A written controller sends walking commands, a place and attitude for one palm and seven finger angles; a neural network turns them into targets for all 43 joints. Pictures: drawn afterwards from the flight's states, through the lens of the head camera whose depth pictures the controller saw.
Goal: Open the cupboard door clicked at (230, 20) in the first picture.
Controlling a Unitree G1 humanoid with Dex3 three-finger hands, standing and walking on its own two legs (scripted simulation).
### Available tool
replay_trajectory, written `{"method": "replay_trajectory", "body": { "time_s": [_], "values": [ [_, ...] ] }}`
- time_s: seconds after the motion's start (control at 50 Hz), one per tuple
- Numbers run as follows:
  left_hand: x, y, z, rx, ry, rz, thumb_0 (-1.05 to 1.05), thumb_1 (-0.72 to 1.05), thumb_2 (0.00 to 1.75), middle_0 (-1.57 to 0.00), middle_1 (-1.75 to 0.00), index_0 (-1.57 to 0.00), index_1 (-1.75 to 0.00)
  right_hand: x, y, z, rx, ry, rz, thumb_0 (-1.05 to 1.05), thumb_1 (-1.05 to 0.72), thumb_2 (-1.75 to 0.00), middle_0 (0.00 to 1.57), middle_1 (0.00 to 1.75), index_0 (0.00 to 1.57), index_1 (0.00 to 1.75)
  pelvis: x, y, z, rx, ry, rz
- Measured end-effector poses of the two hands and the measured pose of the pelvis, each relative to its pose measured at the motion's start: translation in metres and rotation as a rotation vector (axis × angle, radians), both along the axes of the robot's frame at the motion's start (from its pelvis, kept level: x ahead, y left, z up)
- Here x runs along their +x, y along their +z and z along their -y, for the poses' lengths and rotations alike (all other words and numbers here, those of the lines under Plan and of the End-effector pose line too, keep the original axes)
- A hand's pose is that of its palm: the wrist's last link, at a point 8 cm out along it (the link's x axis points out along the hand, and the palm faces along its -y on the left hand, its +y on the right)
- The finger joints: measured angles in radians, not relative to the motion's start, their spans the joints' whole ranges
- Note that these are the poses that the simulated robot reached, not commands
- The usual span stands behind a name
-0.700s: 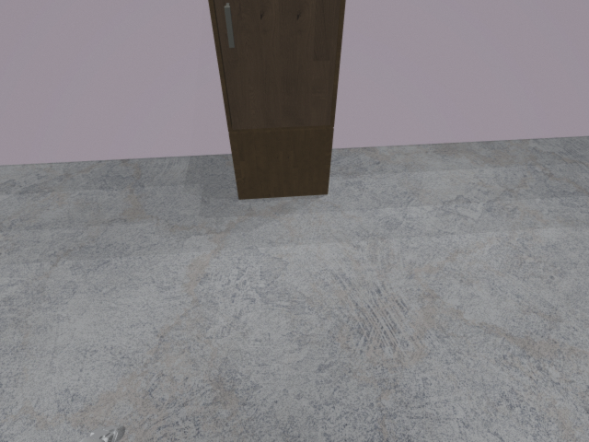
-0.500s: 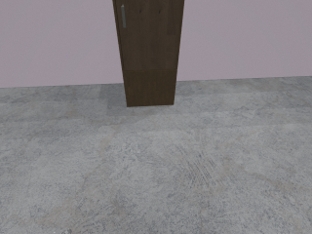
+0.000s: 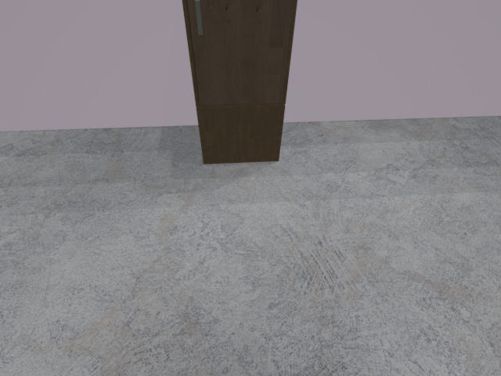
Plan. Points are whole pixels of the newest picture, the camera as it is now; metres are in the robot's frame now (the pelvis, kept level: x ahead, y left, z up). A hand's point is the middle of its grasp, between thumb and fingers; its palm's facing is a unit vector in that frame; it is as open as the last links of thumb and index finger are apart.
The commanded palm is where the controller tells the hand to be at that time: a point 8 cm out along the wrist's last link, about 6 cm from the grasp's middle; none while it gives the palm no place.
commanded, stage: stand and wait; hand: left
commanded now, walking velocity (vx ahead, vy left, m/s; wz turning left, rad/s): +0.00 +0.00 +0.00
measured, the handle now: (199, 15) +1.34 +0.28 +0.06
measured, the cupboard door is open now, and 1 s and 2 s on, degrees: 0 0 0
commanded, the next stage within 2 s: look at it before walking up in 0.12 s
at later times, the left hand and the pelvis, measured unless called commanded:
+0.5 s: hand out of the picture +0.08 +0.25 -0.15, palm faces -0.04 -0.94 -0.33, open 7.4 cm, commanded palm none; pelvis +0.01 +0.00 +0.00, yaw +0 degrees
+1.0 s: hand out of the picture +0.07 +0.23 -0.17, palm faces -0.03 -0.96 -0.29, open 7.4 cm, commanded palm none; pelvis +0.02 +0.00 +0.00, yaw -1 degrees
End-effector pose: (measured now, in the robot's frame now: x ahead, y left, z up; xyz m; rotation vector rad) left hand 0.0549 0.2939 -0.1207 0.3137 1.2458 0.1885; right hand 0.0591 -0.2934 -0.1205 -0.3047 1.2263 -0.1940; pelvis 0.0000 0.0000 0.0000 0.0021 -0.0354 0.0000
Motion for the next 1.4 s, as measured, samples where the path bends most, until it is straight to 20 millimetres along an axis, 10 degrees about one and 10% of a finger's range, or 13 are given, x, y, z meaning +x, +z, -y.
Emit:
{"method": "replay_trajectory", "body": {
  "time_s": [0.9,1.18,1.28,1.4],
  "values": [
    [0.019,0.002,0.003,-0.001,-0.010,0.011,0.00,0.90,0.89,-0.20,-0.30,-0.20,-0.30,0.023,0.003,-0.004,0.005,0.006,0.016,0.01,-0.91,-0.90,0.20,0.30,0.21,0.30,0.012,0.003,-0.001,0.001,-0.006,-0.006],
    [-0.012,-0.044,0.036,-0.172,0.055,-0.202,0.00,0.91,0.90,-0.20,-0.30,-0.20,-0.30,-0.010,-0.023,-0.069,0.093,-0.107,-0.115,0.01,-0.91,-0.90,0.20,0.30,0.20,0.30,0.073,-0.013,-0.021,-0.006,-0.047,-0.028],
    [0.039,-0.038,0.045,-0.187,0.006,-0.204,0.01,0.91,0.90,-0.20,-0.30,-0.20,-0.30,-0.043,-0.017,-0.096,0.134,-0.210,-0.226,0.01,-0.91,-0.90,0.20,0.30,0.20,0.30,0.102,-0.006,-0.018,-0.009,-0.054,-0.034],
    [0.157,-0.031,0.065,-0.183,-0.063,-0.055,0.01,0.91,0.90,-0.20,-0.30,-0.20,-0.30,-0.067,-0.010,-0.109,0.188,-0.297,-0.429,0.01,-0.91,-0.90,0.20,0.30,0.21,0.30,0.146,-0.008,-0.004,-0.011,-0.064,-0.038]
  ]
}}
